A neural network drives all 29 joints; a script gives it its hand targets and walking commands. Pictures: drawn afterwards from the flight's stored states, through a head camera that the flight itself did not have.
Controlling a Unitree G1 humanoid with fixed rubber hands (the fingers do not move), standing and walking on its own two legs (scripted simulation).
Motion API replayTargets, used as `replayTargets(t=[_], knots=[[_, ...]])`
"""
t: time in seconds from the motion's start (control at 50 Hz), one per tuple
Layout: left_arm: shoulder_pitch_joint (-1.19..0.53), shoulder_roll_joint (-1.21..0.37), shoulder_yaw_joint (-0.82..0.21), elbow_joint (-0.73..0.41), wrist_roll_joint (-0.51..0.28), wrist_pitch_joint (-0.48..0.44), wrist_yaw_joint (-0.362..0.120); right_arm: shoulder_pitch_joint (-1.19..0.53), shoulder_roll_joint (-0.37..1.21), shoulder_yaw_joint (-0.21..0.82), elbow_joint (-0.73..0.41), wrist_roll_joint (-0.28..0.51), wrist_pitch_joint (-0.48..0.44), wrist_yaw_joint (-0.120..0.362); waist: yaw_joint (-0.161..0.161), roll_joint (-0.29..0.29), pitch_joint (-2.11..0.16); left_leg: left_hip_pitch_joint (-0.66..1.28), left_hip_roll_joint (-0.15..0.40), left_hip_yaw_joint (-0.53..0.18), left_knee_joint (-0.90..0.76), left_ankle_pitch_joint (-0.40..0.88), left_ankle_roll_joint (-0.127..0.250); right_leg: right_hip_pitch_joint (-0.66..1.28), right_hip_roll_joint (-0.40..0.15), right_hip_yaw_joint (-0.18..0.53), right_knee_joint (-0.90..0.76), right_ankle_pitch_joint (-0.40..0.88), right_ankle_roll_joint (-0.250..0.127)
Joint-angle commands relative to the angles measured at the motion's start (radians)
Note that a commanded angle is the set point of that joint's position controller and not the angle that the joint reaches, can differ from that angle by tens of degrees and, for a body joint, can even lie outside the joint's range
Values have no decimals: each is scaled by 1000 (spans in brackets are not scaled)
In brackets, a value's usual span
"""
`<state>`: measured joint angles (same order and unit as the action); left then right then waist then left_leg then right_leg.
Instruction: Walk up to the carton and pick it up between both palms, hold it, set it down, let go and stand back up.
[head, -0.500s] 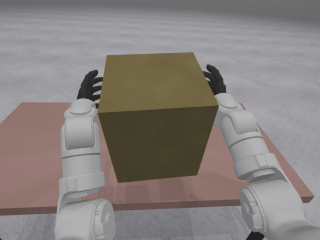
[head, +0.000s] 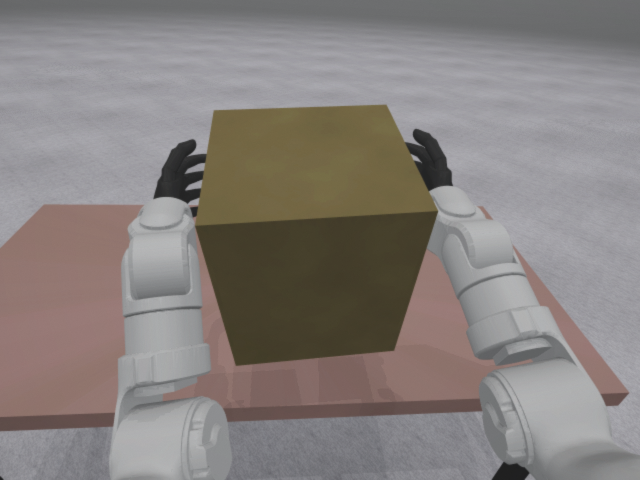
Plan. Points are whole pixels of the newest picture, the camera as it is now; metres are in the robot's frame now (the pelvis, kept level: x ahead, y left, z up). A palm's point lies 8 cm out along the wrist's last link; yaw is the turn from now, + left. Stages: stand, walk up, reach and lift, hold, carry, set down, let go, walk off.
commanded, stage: set down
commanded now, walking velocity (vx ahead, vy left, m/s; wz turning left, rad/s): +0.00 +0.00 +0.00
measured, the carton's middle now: (309, 238) +0.37 +0.01 +0.19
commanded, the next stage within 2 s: none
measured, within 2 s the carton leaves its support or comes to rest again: neither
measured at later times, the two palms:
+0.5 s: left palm (170, 210) +0.38 +0.17 +0.23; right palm (413, 211) +0.39 -0.13 +0.22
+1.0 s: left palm (181, 230) +0.39 +0.17 +0.19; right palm (411, 226) +0.40 -0.13 +0.19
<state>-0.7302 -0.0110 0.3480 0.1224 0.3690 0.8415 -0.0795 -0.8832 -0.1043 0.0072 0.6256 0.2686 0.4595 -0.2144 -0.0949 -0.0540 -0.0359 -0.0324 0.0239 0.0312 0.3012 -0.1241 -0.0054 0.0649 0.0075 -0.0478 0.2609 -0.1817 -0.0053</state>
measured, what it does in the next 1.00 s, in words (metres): stands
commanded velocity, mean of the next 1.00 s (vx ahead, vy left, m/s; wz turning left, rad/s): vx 0.00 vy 0.00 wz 0.00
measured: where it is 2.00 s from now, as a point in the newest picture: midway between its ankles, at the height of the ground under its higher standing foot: outside the picture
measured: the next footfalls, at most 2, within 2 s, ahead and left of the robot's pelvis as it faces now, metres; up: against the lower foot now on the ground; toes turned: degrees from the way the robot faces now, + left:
none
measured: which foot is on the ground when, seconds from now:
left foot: down 0.00-1.00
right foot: down 0.00-1.00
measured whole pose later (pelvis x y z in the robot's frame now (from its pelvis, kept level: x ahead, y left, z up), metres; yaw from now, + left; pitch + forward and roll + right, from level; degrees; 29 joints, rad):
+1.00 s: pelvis +0.01 +0.00 +0.00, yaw +0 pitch -9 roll +0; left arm -0.72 -0.05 0.38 0.34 0.40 0.48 -0.09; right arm -0.77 0.00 -0.19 0.76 -0.02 0.03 -0.13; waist -0.04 -0.08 0.07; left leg 0.00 0.01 0.03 0.28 -0.13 0.00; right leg 0.09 -0.01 -0.05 0.26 -0.20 0.00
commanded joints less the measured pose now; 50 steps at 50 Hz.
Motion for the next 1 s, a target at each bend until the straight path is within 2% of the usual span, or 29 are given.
replayTargets(t=[0.0,0.1,0.22,0.3,0.36,0.4,0.52,0.6,0.68,0.76,0.84,0.9,0.98], knots=[[-627,-470,-435,-76,-184,-69,-141,-654,574,257,-267,95,-50,94,-5,70,-293,164,-58,17,3,181,-12,-49,52,-20,-28,176,62],[-651,-450,-421,-68,-171,-113,-145,-683,560,226,-278,49,-111,104,-1,70,-300,202,-58,17,3,182,-7,-59,47,-37,-32,167,62],[-599,-383,-274,89,-76,-204,-185,-642,497,85,-152,-120,-247,149,25,50,-187,169,-48,43,-59,27,26,-54,27,-56,-49,32,43],[-536,-355,-216,148,-34,-250,-204,-570,462,17,-96,-202,-326,169,27,36,-125,152,-46,57,-73,11,35,-35,19,-66,-52,12,43],[-493,-359,-222,154,-27,-273,-204,-527,449,16,-90,-224,-374,169,21,31,-108,171,-43,59,-61,74,31,-24,21,-78,-51,58,48],[-470,-376,-248,135,-33,-290,-199,-515,447,37,-113,-227,-413,166,16,32,-131,204,-42,60,-36,163,18,-6,26,-89,-46,121,50],[-473,-437,-421,16,-112,-354,-156,-546,466,171,-257,-189,-515,148,-2,64,-315,306,-47,45,59,413,-32,48,34,-103,-2,377,53],[-493,-435,-481,-30,-144,-378,-124,-540,477,222,-285,-172,-528,146,7,85,-376,309,-49,29,76,432,-37,46,26,-95,14,429,55],[-471,-422,-449,12,-128,-375,-115,-515,477,218,-236,-173,-508,150,33,71,-333,255,-51,29,51,336,-20,43,17,-83,13,401,62],[-448,-408,-372,83,-94,-362,-127,-487,473,167,-161,-195,-486,160,53,43,-248,195,-50,44,6,218,0,31,12,-75,-2,313,64],[-453,-403,-313,143,-70,-366,-141,-471,467,94,-105,-236,-484,174,54,30,-193,173,-46,61,-24,137,7,-1,13,-81,-22,213,60],[-470,-410,-298,174,-66,-385,-142,-465,465,41,-77,-275,-497,184,47,33,-186,183,-42,68,-32,113,1,-26,16,-91,-30,165,57],[-496,-431,-311,205,-75,-426,-132,-469,467,-8,-52,-317,-526,194,38,51,-219,223,-37,70,-21,147,-20,-45,21,-106,-32,158,55]])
